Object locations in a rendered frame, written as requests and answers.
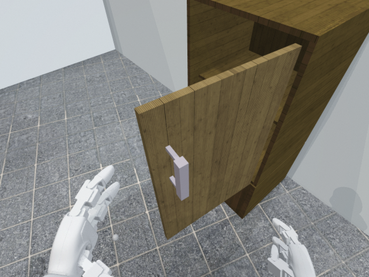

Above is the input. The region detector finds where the handle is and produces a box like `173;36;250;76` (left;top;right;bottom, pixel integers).
165;145;189;201

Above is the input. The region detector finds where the cupboard door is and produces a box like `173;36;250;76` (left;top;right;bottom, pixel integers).
134;43;302;240

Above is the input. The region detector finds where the robot left hand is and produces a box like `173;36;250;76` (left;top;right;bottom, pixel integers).
48;165;120;277

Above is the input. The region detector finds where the robot right hand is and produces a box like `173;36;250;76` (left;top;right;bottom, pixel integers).
268;218;316;277

